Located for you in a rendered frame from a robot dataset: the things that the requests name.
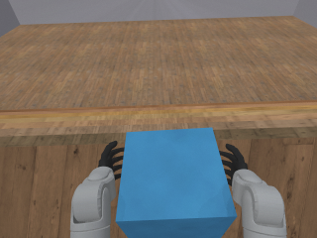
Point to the left robot forearm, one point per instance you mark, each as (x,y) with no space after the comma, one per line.
(90,214)

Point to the carton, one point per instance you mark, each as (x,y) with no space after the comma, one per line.
(173,185)

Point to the left robot hand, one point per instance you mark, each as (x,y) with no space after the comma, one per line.
(107,159)

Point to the right robot hand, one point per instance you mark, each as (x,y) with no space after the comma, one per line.
(238,162)

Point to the right robot forearm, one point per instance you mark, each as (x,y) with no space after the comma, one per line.
(263,210)

